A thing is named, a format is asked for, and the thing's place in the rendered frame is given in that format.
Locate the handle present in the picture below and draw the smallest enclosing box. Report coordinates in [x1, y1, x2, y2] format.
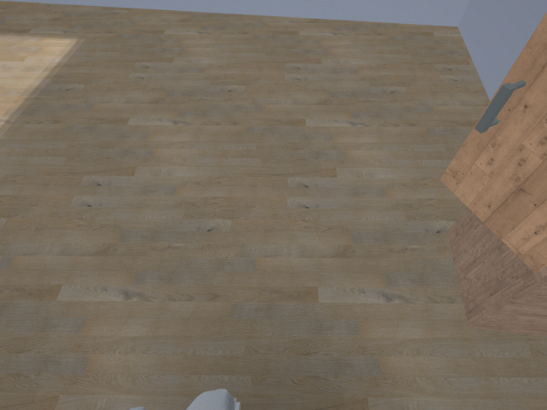
[474, 80, 526, 133]

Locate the cupboard door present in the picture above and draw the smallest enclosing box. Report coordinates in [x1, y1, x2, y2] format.
[440, 12, 547, 273]

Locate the robot left thigh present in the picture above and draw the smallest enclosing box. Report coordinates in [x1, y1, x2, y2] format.
[186, 390, 241, 410]

